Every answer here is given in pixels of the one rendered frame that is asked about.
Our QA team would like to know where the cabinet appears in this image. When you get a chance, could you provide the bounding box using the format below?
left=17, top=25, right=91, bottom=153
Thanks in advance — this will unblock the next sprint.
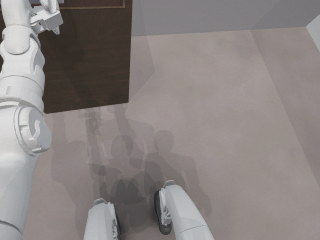
left=0, top=0, right=133, bottom=114

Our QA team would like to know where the robot left upper arm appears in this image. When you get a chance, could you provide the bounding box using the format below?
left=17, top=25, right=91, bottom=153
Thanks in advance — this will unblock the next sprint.
left=0, top=105, right=52, bottom=240

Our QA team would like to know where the robot left hand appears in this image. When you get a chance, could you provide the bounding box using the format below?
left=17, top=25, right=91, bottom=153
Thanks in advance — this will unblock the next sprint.
left=1, top=0, right=63, bottom=36

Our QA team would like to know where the robot right foot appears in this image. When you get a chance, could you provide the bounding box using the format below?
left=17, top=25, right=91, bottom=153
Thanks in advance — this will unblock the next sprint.
left=154, top=190, right=172, bottom=235

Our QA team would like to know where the left robot forearm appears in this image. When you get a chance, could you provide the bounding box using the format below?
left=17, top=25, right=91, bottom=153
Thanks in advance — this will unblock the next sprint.
left=0, top=25, right=45, bottom=117

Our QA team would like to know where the right robot thigh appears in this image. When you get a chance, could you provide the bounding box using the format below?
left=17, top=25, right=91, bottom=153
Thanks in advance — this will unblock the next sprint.
left=159, top=184, right=215, bottom=240

